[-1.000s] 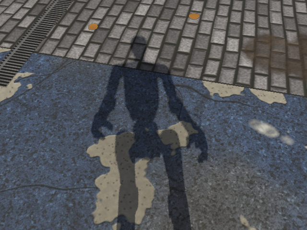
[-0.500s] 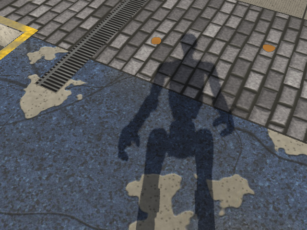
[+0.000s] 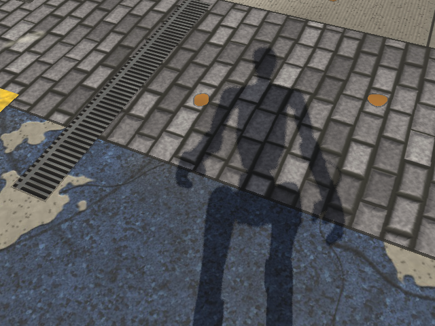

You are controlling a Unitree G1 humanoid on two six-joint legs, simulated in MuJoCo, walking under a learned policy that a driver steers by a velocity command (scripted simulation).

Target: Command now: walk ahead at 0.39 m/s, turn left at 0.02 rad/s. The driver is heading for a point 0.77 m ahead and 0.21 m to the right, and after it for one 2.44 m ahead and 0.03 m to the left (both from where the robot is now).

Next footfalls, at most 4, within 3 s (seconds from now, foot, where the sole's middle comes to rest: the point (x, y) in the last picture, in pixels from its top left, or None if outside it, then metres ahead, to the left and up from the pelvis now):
0.38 left None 0.26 0.13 -0.76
1.16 left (171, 314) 0.50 0.17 -0.76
1.76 right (276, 250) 0.69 -0.16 -0.76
2.26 left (245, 186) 0.95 -0.08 -0.76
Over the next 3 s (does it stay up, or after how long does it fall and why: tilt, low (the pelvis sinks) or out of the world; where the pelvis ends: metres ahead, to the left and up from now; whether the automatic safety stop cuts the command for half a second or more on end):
stays up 0.83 -0.18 0.02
